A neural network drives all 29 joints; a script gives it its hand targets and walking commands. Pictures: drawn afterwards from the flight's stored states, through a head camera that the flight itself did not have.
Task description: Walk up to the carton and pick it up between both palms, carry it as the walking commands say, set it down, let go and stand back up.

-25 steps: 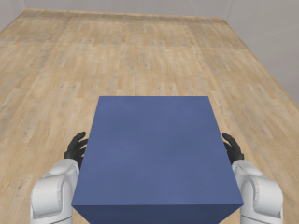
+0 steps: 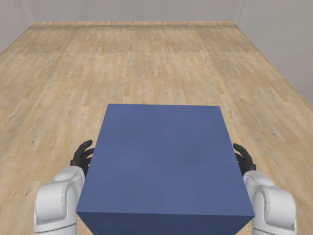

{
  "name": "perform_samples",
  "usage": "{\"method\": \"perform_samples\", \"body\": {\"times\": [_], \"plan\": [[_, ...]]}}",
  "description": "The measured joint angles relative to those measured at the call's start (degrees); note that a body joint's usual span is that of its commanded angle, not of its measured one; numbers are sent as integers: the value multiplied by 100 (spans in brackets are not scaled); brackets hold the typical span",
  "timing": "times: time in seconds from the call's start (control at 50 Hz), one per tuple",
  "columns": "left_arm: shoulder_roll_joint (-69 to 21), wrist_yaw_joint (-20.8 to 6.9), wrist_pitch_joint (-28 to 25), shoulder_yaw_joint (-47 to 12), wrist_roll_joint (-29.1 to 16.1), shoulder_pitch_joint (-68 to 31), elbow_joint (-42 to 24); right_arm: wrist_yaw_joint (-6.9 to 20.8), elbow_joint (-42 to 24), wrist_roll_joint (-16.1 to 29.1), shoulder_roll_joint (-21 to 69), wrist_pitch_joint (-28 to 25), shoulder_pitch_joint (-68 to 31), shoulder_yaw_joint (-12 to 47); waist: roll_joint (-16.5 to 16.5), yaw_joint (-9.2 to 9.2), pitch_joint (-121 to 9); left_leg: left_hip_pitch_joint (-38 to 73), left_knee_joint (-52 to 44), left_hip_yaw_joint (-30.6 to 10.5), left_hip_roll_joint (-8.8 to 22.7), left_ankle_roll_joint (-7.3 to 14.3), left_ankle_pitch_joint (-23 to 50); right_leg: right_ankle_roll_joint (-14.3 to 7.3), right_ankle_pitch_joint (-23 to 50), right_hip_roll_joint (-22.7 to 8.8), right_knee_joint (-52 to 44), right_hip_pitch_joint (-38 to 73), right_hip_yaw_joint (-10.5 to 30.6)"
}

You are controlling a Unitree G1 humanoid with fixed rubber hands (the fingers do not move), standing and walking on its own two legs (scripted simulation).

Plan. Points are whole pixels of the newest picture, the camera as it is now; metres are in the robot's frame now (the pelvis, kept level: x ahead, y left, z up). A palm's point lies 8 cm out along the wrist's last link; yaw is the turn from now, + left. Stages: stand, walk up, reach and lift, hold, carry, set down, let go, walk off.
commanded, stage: carry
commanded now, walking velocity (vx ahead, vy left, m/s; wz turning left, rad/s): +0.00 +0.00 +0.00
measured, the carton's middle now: (162, 180) +0.26 -0.01 +0.01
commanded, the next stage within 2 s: none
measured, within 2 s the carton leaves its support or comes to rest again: neither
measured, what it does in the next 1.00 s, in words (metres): stands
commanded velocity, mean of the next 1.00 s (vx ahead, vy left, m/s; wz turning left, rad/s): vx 0.00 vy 0.08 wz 0.00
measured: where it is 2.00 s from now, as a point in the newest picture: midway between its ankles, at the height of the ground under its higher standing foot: outside the picture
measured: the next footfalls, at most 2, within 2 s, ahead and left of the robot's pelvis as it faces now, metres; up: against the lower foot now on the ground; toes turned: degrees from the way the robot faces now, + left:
none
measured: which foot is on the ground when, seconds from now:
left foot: down 0.00-1.00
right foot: down 0.00-1.00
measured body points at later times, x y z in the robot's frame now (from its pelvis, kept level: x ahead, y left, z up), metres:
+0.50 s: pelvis +0.00 +0.00 +0.00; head -0.01 +0.01 +0.45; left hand +0.26 +0.19 +0.06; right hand +0.26 -0.19 +0.07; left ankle +0.03 +0.15 -0.73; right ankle +0.06 -0.11 -0.73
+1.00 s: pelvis +0.00 +0.04 -0.01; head +0.00 +0.05 +0.44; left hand +0.26 +0.24 +0.05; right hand +0.26 -0.15 +0.05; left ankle +0.03 +0.15 -0.73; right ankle +0.06 -0.11 -0.73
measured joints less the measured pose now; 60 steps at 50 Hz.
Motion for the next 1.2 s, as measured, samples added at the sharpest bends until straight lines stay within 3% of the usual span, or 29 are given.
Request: {"method": "perform_samples", "body": {"times": [0.3,0.68,0.9,1.2], "plan": [[84,0,-91,34,-79,12,45,-1,54,-70,85,-67,-53,20,-55,206,-47,-69,-52,-34,5,-38,68,-27,44,-4,-23,-76,-44],[106,-2,-163,-16,-53,-54,101,1,99,-47,47,-151,-86,4,-102,171,-29,-71,68,15,-71,41,-70,79,-50,-98,77,-87,11],[109,-4,-159,-53,-38,-20,8,-4,20,-6,63,-111,-93,-48,-192,125,4,-389,467,149,-316,280,-262,305,-209,-382,532,-461,183],[173,-14,-209,-37,-160,41,-100,-18,-196,-49,193,-128,9,-71,-201,254,147,-617,820,243,-501,510,-444,526,-304,-607,807,-659,294]]}}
